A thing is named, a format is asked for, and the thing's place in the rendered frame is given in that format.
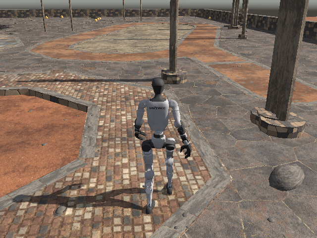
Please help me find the left robot hand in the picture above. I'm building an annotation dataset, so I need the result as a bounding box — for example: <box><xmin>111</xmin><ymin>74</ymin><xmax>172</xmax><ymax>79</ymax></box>
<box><xmin>135</xmin><ymin>131</ymin><xmax>146</xmax><ymax>140</ymax></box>

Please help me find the left robot foot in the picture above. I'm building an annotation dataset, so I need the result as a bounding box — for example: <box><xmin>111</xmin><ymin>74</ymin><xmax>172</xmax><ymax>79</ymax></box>
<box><xmin>146</xmin><ymin>200</ymin><xmax>155</xmax><ymax>214</ymax></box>

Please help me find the robot right upper arm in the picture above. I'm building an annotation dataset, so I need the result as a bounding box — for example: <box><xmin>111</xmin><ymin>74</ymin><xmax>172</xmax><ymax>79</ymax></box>
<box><xmin>168</xmin><ymin>100</ymin><xmax>182</xmax><ymax>128</ymax></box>

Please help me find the robot right thigh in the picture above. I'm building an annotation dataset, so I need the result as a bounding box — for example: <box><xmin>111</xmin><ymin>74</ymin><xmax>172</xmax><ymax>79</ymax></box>
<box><xmin>165</xmin><ymin>138</ymin><xmax>175</xmax><ymax>167</ymax></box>

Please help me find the robot left upper arm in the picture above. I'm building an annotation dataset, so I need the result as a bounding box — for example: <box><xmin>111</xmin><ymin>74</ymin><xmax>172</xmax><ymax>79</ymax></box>
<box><xmin>135</xmin><ymin>100</ymin><xmax>148</xmax><ymax>126</ymax></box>

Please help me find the right robot forearm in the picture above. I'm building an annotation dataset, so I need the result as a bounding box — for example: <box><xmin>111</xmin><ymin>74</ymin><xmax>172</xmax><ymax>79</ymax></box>
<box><xmin>177</xmin><ymin>120</ymin><xmax>189</xmax><ymax>145</ymax></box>

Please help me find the right robot hand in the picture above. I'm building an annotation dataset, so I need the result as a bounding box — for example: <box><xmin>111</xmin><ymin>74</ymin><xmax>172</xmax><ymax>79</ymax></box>
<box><xmin>180</xmin><ymin>144</ymin><xmax>192</xmax><ymax>159</ymax></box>

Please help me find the left robot forearm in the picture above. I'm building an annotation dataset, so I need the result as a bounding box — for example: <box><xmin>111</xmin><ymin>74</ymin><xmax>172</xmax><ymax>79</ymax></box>
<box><xmin>134</xmin><ymin>119</ymin><xmax>141</xmax><ymax>133</ymax></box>

